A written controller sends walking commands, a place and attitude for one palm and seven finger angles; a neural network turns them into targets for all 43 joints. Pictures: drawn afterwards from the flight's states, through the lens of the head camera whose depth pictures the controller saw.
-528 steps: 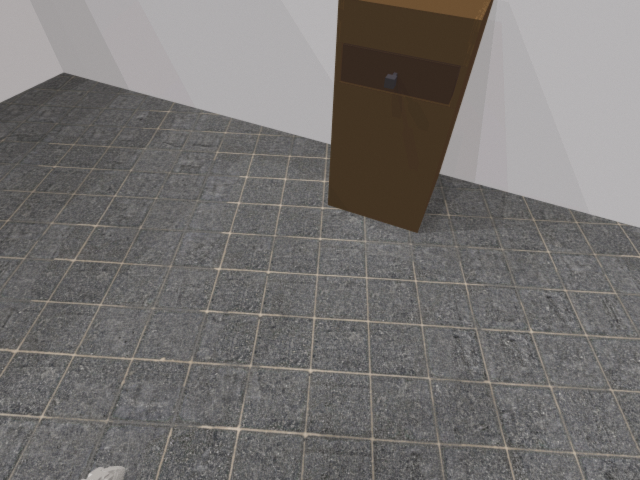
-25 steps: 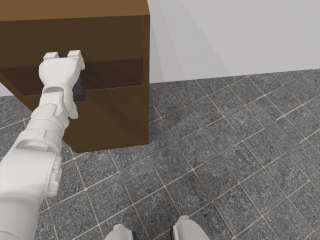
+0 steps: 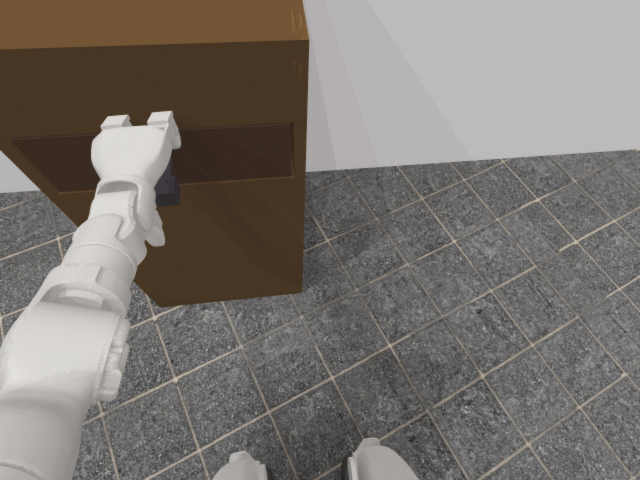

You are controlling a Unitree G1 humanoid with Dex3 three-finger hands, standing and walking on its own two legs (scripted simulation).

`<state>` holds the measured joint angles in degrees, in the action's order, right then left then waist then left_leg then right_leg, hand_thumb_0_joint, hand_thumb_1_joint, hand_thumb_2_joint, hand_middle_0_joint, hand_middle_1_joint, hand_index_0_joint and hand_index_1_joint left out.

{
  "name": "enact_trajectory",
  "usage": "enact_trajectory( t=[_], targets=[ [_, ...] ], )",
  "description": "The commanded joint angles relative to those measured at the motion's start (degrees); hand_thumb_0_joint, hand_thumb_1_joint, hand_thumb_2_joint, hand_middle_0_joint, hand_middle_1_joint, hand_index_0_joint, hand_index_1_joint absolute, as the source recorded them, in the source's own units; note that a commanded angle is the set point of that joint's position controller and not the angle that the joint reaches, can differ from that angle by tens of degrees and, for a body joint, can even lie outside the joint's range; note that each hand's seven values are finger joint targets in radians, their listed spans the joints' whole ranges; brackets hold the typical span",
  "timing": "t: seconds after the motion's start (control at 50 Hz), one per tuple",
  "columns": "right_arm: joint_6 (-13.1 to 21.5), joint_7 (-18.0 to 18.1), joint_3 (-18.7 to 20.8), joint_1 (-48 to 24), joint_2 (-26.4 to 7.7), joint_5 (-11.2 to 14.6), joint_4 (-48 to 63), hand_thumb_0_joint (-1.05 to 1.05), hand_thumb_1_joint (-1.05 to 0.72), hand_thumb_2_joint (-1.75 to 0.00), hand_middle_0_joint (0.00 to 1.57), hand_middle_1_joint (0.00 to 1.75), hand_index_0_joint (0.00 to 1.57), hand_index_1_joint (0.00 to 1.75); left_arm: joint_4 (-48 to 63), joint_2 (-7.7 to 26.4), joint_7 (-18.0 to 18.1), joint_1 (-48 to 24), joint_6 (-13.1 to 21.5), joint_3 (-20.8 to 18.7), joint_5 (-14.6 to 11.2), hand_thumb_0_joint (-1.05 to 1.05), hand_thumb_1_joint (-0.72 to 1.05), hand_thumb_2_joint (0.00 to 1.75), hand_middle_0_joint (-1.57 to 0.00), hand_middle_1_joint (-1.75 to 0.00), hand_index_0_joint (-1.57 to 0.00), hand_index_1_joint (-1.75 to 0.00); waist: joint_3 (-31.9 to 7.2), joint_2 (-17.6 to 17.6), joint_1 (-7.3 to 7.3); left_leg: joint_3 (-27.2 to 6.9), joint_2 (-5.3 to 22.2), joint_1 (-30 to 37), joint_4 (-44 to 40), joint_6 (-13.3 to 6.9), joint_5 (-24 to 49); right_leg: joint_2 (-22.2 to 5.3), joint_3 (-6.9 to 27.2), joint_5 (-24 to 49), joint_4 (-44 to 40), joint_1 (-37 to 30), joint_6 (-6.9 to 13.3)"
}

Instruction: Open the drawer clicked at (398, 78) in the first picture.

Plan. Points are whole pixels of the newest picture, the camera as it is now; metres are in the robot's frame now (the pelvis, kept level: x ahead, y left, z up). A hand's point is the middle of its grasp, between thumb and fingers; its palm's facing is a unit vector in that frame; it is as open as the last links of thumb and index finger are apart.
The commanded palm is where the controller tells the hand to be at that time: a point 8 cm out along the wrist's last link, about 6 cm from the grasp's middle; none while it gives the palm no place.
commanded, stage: move the hooked fingers above the handle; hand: left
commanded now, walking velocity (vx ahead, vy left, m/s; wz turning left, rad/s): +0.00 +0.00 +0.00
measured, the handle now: (167, 181) +0.56 +0.18 -0.05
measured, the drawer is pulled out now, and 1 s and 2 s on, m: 0.00 0.00 0.00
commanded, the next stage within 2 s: lower the fingers behind the handle in 0.08 s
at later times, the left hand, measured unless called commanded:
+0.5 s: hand (143, 193) +0.50 +0.20 -0.01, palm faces -0.08 -0.05 -1.00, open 13.8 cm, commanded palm +0.50 +0.20 +0.04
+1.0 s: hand (147, 200) +0.51 +0.20 -0.04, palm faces -0.05 -0.05 -1.00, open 13.8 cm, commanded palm +0.50 +0.19 +0.01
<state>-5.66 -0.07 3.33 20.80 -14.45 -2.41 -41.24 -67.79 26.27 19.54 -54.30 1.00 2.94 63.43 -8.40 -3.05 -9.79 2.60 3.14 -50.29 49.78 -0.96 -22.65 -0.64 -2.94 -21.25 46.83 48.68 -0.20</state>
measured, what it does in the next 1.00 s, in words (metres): stands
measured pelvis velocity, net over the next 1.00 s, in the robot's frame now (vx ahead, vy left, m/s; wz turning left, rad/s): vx -0.01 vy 0.01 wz -0.01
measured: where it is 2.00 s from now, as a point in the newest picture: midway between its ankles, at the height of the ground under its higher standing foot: outside the picture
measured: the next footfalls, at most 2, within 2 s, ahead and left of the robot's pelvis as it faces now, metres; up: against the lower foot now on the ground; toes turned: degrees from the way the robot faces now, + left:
none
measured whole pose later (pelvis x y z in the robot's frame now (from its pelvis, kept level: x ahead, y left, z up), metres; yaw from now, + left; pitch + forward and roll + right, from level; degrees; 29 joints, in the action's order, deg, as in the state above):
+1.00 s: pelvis -0.01 +0.01 -0.03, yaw -1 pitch +28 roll -3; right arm -5.1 -0.9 2.5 21.0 -13.6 -3.8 -42.8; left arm -68.7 28.7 23.7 -54.9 3.2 0.5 65.4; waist -10.0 -3.4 -10.9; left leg 1.8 3.4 -62.1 60.7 -1.7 -26.4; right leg -0.7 -3.1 -24.3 56.5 59.7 -0.8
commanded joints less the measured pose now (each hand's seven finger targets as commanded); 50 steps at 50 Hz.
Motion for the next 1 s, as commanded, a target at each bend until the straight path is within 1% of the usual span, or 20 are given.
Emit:
enact_trajectory(
  t=[0.0, 0.06, 0.1, 0.12, 0.16, 0.2, 0.26, 0.34, 0.38, 0.5, 0.54, 0.6, 0.64, 0.68, 0.74, 0.76, 0.84, 0.9, 0.94, 0.98],
  targets=[
    [0.4, 1.1, 3.3, 10.4, -9.5, -0.2, 1.5, 0.0, -0.9, -0.9, 0.2, 0.3, 0.2, 0.3, 12.5, 13.5, 3.5, -25.3, 0.7, -3.3, 0.6, 0.0, -0.5, 0.3, -0.3, -1.2, -0.3, -1.2, -27.6, -4.0, -0.49, -2.5, -3.2, 22.4, -2.5, -1.3, 26.3, 3.8, 0.4, 20.5, -3.8, -10.6, 1.8],
    [0.1, 1.0, 3.1, 9.9, -9.7, -0.3, 1.5, 0.0, -0.9, -0.9, 0.2, 0.3, 0.2, 0.3, 12.2, 16.0, 4.2, -23.7, 0.0, -5.3, 0.4, 0.0, -0.5, 0.3, -0.3, -1.2, -0.3, -1.2, -28.3, -3.8, 0.44, -1.7, -3.4, 21.1, -2.4, -1.4, 26.8, 3.7, 0.7, 22.6, -3.7, -12.8, 1.7],
    [0.0, 1.0, 3.0, 9.5, -9.5, 0.0, 1.7, 0.0, -0.9, -0.9, 0.2, 0.3, 0.2, 0.3, 10.3, 13.5, 4.1, -23.4, -1.2, -3.0, 0.3, 0.0, -0.5, 0.3, -0.3, -1.2, -0.3, -1.2, -24.8, -1.5, -0.67, -1.2, -3.7, 18.6, -3.0, -1.6, 24.0, 3.7, 0.8, 22.1, -4.7, -13.2, 1.4],
    [0.0, 1.1, 2.9, 9.5, -9.6, 0.1, 1.5, 0.0, -0.9, -0.9, 0.2, 0.3, 0.2, 0.3, 10.2, 14.5, 3.9, -24.0, -1.2, -3.8, 0.1, 0.0, -0.5, 0.3, -0.3, -1.2, -0.3, -1.2, -24.9, -0.6, -0.73, -1.2, -3.7, 18.2, -3.2, -1.7, 23.9, 3.5, 1.0, 22.6, -4.8, -14.3, 1.4],
    [-0.1, 1.4, 2.9, 9.7, -9.9, 0.2, 1.8, 0.0, -0.9, -0.9, 0.2, 0.3, 0.2, 0.3, 12.1, 16.9, 3.0, -24.4, -0.8, -4.8, 0.0, 0.0, -0.5, 0.3, -0.3, -1.2, -0.3, -1.2, -28.2, -1.7, -0.15, -1.0, -3.8, 19.2, -3.2, -1.7, 24.4, 3.3, 1.6, 24.1, -4.7, -16.2, 1.3],
    [0.1, 1.5, 3.2, 10.0, -9.4, 0.3, 1.6, 0.0, -0.9, -0.9, 0.2, 0.3, 0.2, 0.3, 10.8, 12.9, 1.8, -22.4, -0.1, -2.1, -0.3, 0.0, -0.5, 0.3, -0.3, -1.2, -0.3, -1.2, -26.3, -1.1, -0.86, -1.1, -3.8, 19.6, -3.0, -1.8, 24.7, 3.5, 1.4, 24.1, -5.2, -14.9, 1.3],
    [0.2, 1.8, 3.1, 10.2, -9.8, 0.3, 1.1, 0.0, -0.9, -0.9, 0.2, 0.3, 0.2, 0.3, 9.5, 13.8, 0.7, -21.3, 2.0, -2.7, -0.6, 0.0, -0.5, 0.3, -0.3, -1.2, -0.3, -1.2, -23.8, 0.6, -1.19, -1.3, -3.8, 17.5, -2.5, -1.9, 22.6, 3.4, 1.5, 22.1, -4.8, -13.0, 1.2],
    [0.7, 1.8, 3.3, 10.8, -9.5, -0.3, 0.9, 0.0, -0.9, -0.9, 0.2, 0.3, 0.2, 0.3, 12.9, 16.0, 1.3, -22.6, 5.5, -4.7, 0.1, 0.0, -0.5, 0.3, -0.3, -1.2, -0.3, -1.2, -27.3, -2.7, -0.37, -1.7, -3.7, 17.5, -0.6, -1.8, 23.9, 3.3, 1.7, 22.4, -2.4, -11.6, 1.5],
    [0.8, 1.5, 3.5, 10.6, -9.3, -0.6, 0.8, 0.0, -0.9, -0.9, 0.2, 0.3, 0.2, 0.3, 13.2, 14.9, 2.5, -21.8, 6.1, -4.6, 0.6, 0.0, -0.5, 0.3, -0.3, -1.2, -0.3, -1.2, -27.6, -3.8, -0.22, -2.0, -3.5, 17.8, 0.5, -1.6, 25.5, 3.4, 1.3, 22.2, -1.4, -9.4, 1.7],
    [0.8, 0.8, 3.3, 10.2, -10.1, -0.7, 0.3, 0.0, -0.9, -0.9, 0.2, 0.3, 0.2, 0.3, 11.0, 17.3, 6.2, -25.0, 3.0, -5.6, 1.5, 0.0, -0.5, 0.3, -0.3, -1.2, -0.3, -1.2, -27.5, -3.1, -1.38, -2.1, -3.5, 14.1, 1.9, -1.6, 22.0, 3.5, 1.0, 19.3, -0.1, -7.1, 1.5],
    [0.9, 0.6, 3.5, 10.6, -10.1, -0.9, 0.3, 0.0, -0.9, -0.9, 0.2, 0.3, 0.2, 0.3, 12.8, 16.8, 6.4, -26.2, 2.5, -5.3, 1.5, 0.0, -0.5, 0.3, -0.3, -1.2, -0.3, -1.2, -30.9, -6.5, -1.19, -2.6, -3.3, 17.5, 2.5, -1.3, 24.6, 3.6, 0.7, 19.9, 0.5, -6.2, 1.7],
    [0.9, 0.7, 3.5, 10.8, -10.0, -0.8, 0.1, 0.0, -0.9, -0.9, 0.2, 0.3, 0.2, 0.3, 11.3, 15.0, 5.4, -26.0, 1.6, -3.9, 0.8, 0.0, -0.5, 0.3, -0.3, -1.2, -0.3, -1.2, -30.3, -5.2, -2.0, -2.8, -3.1, 17.6, 2.9, -1.3, 24.4, 3.8, 0.5, 19.2, 0.4, -5.3, 1.6],
    [0.8, 0.8, 3.2, 11.0, -10.3, -0.9, -0.1, 0.0, -0.9, -0.9, 0.2, 0.3, 0.2, 0.3, 11.0, 17.1, 4.6, -25.4, 1.9, -5.2, 0.8, 0.0, -0.5, 0.3, -0.3, -1.2, -0.3, -1.2, -30.9, -5.6, -1.47, -3.2, -3.0, 17.4, 3.3, -1.3, 24.6, 3.8, 0.4, 18.9, 1.0, -4.9, 1.7],
    [1.0, 0.9, 3.3, 10.9, -10.0, -0.8, -0.1, 0.0, -0.9, -0.9, 0.2, 0.3, 0.2, 0.3, 10.0, 13.8, 4.2, -25.7, 1.9, -2.7, 1.1, 0.0, -0.5, 0.3, -0.3, -1.2, -0.3, -1.2, -28.4, -5.3, -2.51, -3.6, -2.7, 17.2, 3.4, -1.2, 23.4, 3.9, 0.0, 16.7, 1.0, -2.0, 1.7],
    [1.1, 0.9, 2.9, 11.2, -10.3, -1.0, -0.2, 0.0, -0.9, -0.9, 0.2, 0.3, 0.2, 0.3, 10.8, 16.0, 4.1, -25.6, 2.8, -4.6, 1.0, 0.0, -0.5, 0.3, -0.3, -1.2, -0.3, -1.2, -30.0, -6.3, -1.67, -4.0, -2.6, 17.0, 4.1, -1.2, 24.3, 3.9, -0.1, 16.5, 2.2, -1.4, 1.9],
    [1.2, 0.9, 3.0, 11.1, -10.1, -1.1, -0.1, 0.0, -0.9, -0.9, 0.2, 0.3, 0.2, 0.3, 9.5, 14.6, 4.1, -25.2, 2.8, -3.6, 1.1, 0.0, -0.5, 0.3, -0.3, -1.2, -0.3, -1.2, -28.7, -5.3, -2.3, -4.1, -2.5, 16.4, 4.3, -1.2, 23.6, 4.0, -0.2, 15.8, 2.2, -0.3, 1.9],
    [1.1, 0.6, 2.9, 11.2, -10.3, -1.4, 0.0, 0.0, -0.9, -0.9, 0.2, 0.3, 0.2, 0.3, 10.1, 15.8, 5.1, -23.7, 3.0, -5.3, 1.6, 0.0, -0.5, 0.3, -0.3, -1.2, -0.3, -1.2, -30.0, -6.6, -1.22, -4.6, -2.2, 16.2, 5.3, -0.8, 25.2, 3.9, -0.6, 15.6, 4.0, 1.1, 2.0],
    [1.1, 0.3, 2.9, 10.9, -10.3, -1.4, -0.2, 0.0, -0.9, -0.9, 0.2, 0.3, 0.2, 0.3, 8.8, 14.6, 6.0, -25.0, 2.0, -4.1, 2.0, 0.0, -0.5, 0.3, -0.3, -1.2, -0.3, -1.2, -28.0, -5.7, -2.32, -4.7, -2.0, 14.3, 5.8, -0.8, 22.6, 4.0, -0.8, 13.4, 4.2, 3.1, 1.9],
    [1.0, 0.2, 2.9, 11.1, -10.4, -1.5, -0.1, 0.0, -0.9, -0.9, 0.2, 0.3, 0.2, 0.3, 8.7, 15.2, 6.6, -25.1, 1.2, -4.7, 2.1, 0.0, -0.5, 0.3, -0.3, -1.2, -0.3, -1.2, -29.3, -6.5, -1.91, -4.9, -2.0, 14.6, 6.0, -0.7, 23.2, 4.0, -1.0, 13.5, 4.9, 3.1, 2.0],
    [0.9, -0.1, 2.9, 11.1, -10.3, -1.4, -0.3, 0.0, -0.9, -0.9, 0.2, 0.3, 0.2, 0.3, 7.0, 12.9, 6.8, -24.5, -0.2, -3.1, 2.1, 0.0, -0.5, 0.3, -0.3, -1.2, -0.3, -1.2, -28.9, -5.7, -2.57, -4.8, -2.0, 14.1, 6.4, -0.7, 22.9, 4.0, -1.1, 13.3, 4.7, 3.8, 2.0]
  ],
)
